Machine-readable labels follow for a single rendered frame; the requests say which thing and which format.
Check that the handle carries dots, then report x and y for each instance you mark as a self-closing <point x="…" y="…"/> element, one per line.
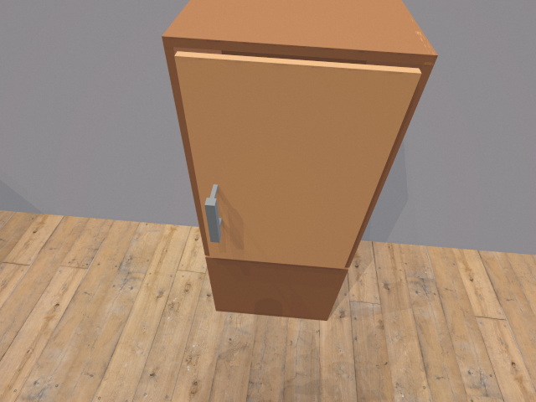
<point x="212" y="214"/>

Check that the cupboard door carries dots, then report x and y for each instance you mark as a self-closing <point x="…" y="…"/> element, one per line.
<point x="297" y="148"/>

